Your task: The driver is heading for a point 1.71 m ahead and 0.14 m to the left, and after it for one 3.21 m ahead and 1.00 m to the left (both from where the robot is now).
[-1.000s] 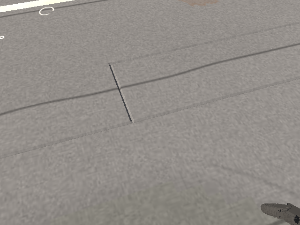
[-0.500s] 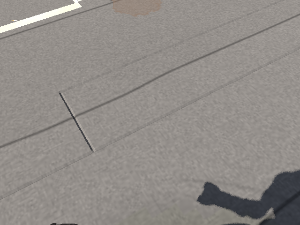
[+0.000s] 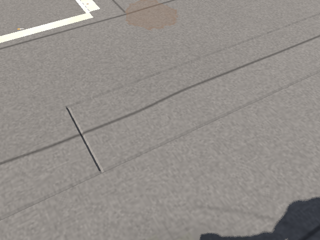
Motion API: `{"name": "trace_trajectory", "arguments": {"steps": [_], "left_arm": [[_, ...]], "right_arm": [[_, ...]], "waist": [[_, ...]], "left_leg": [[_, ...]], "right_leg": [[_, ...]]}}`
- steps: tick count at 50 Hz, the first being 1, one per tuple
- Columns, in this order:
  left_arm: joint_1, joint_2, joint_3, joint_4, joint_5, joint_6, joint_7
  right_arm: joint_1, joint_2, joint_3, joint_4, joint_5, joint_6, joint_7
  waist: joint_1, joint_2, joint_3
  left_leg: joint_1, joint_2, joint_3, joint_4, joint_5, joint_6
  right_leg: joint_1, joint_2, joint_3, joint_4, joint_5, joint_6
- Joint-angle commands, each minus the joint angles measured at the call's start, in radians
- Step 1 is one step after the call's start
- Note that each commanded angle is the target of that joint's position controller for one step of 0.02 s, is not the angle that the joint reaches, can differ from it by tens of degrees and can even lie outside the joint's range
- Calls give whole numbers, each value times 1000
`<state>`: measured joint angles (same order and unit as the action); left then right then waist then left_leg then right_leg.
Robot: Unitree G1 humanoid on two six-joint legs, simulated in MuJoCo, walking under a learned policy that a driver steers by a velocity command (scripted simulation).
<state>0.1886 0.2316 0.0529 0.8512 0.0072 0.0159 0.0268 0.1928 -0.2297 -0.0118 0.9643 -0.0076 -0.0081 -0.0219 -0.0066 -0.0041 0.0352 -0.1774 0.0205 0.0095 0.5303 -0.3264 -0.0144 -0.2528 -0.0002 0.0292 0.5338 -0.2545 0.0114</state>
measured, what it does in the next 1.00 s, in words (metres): walks ahead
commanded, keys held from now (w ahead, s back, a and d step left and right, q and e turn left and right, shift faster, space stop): no key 0.42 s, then w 0.58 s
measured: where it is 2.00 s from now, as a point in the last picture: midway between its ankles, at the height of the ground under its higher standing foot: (161, 178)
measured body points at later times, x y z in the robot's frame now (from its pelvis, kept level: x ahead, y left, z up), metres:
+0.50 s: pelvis +0.00 +0.01 +0.00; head +0.01 +0.01 +0.45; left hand +0.05 +0.26 -0.15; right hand +0.03 -0.24 -0.15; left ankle -0.03 +0.13 -0.73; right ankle +0.02 -0.13 -0.73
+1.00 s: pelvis +0.16 -0.02 +0.01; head +0.18 -0.03 +0.46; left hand +0.06 +0.20 -0.13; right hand +0.36 -0.26 -0.11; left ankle +0.34 +0.13 -0.69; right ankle +0.03 -0.12 -0.73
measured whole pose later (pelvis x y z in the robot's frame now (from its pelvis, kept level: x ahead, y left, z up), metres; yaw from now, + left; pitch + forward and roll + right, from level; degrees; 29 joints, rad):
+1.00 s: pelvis +0.16 -0.02 +0.01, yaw +0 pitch +1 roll +0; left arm 0.48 0.17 0.01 1.11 0.00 -0.09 0.01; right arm 0.03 -0.25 -0.05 0.90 0.03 -0.08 0.02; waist 0.09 0.03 0.01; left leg -0.65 0.09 0.02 0.69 -0.03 0.02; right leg 0.10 0.03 -0.04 0.17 -0.30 -0.04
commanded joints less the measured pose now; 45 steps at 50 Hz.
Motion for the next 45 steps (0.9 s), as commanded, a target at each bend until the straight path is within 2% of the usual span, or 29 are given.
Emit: {"name": "trace_trajectory", "arguments": {"steps": [1,21,22,24,25,27,28,29,30,31,32,33,34,35,36,37,39,40,41,43,45], "left_arm": [[-13,100,22,-22,-2,-12,8],[7,84,8,175,-7,-7,21],[25,73,5,190,-7,-6,21],[28,83,10,199,-17,-7,22],[7,82,9,189,-16,-15,21],[-31,43,1,167,-21,-48,5],[-42,41,0,161,-26,-62,-4],[-41,40,1,157,-33,-74,-13],[-25,38,0,159,-39,-83,-19],[24,37,3,178,-42,-92,-23],[111,42,11,222,-39,-95,-23],[197,59,23,261,-31,-94,-23],[326,118,41,285,-27,-95,-19],[437,227,58,296,-27,-105,-32],[369,164,31,283,-11,-125,-36],[288,114,16,255,-14,-138,-37],[202,91,0,222,-16,-141,-46],[206,62,-11,222,-13,-135,-46],[234,49,-17,228,-9,-128,-42],[279,68,-18,236,-6,-118,-28],[280,96,-16,227,-2,-111,-15]], "right_arm": [[15,-116,-23,-19,1,-7,-5],[75,-85,-14,75,2,-5,-14],[98,-79,-13,88,3,-3,-15],[107,-124,-29,86,17,3,-22],[120,-141,-35,79,22,0,-23],[163,-200,-58,81,33,-17,-22],[161,-200,-62,77,34,-27,-21],[141,-186,-61,68,31,-36,-18],[113,-173,-59,56,34,-41,-13],[71,-167,-59,42,43,-41,-8],[45,-165,-59,31,48,-39,-4],[37,-150,-56,22,45,-41,-2],[19,-90,-38,7,32,-49,5],[11,-50,-30,-39,35,-67,-1],[-5,-85,-39,-47,55,-81,1],[-2,-90,-40,-46,67,-93,11],[-7,-108,-52,-36,47,-106,18],[-19,-117,-60,-37,38,-105,24],[-20,-104,-61,-36,36,-100,31],[-63,-71,-55,-52,31,-88,38],[-163,-44,-43,-94,29,-83,39]], "waist": [[-5,1,-37],[2,7,1],[2,13,-20],[-3,61,32],[-15,88,75],[-32,193,121],[-30,189,148],[-15,181,160],[5,170,159],[41,154,143],[76,128,111],[100,80,76],[142,-112,17],[157,-340,-28],[112,-206,17],[76,-131,72],[41,-65,84],[38,-69,75],[39,-85,61],[47,-77,57],[60,-59,82]], "left_leg": [[-62,29,-30,-110,165,19],[-62,10,-17,-152,134,24],[-54,3,-12,-163,29,29],[-90,25,-65,-194,-308,78],[-106,74,-136,-238,-439,112],[-87,254,-374,-359,-553,211],[-105,310,-443,-390,-527,245],[-99,320,-444,-387,-470,246],[-95,300,-395,-366,-403,224],[-133,252,-311,-327,-339,188],[-201,185,-222,-263,-272,158],[-253,126,-149,-152,-172,132],[-359,31,-19,170,-51,75],[-561,-76,26,460,-205,42],[-639,-21,-87,651,-227,62],[-696,26,-113,710,-124,88],[-685,87,-86,644,51,104],[-642,103,-70,595,100,98],[-610,103,-49,556,128,86],[-609,95,-13,480,171,55],[-594,83,5,332,230,32]], "right_leg": [[84,-31,30,-61,238,-27],[82,-24,11,-101,177,-16],[88,-8,-7,-97,74,-17],[-4,42,-60,-25,-247,-30],[-80,46,-68,20,-311,-37],[-184,25,-91,214,-193,-44],[-214,-15,-60,273,-177,-57],[-231,-37,-45,277,-211,-72],[-204,-48,-46,205,-233,-87],[-87,-36,-69,69,-190,-99],[89,9,-112,-37,-80,-93],[215,21,-92,-69,-19,-81],[350,-141,161,-188,-106,-126],[449,-355,604,-360,-242,-271],[391,-407,690,-380,-310,-307],[363,-378,583,-374,-295,-278],[326,-297,373,-386,-101,-211],[309,-258,280,-390,25,-184],[305,-231,215,-391,126,-174],[303,-213,144,-397,268,-184],[258,-205,101,-417,300,-190]]}}
Next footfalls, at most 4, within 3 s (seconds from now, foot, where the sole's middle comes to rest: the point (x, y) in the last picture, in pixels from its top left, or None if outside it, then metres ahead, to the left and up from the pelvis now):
1.14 left None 0.44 0.11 -0.77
1.70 right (191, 185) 0.76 -0.12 -0.77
2.24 left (140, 134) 1.07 0.13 -0.77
2.78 right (181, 93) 1.39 -0.11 -0.77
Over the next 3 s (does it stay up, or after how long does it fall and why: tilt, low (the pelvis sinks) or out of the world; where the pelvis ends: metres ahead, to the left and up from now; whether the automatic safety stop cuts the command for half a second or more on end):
stays up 1.32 -0.02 0.01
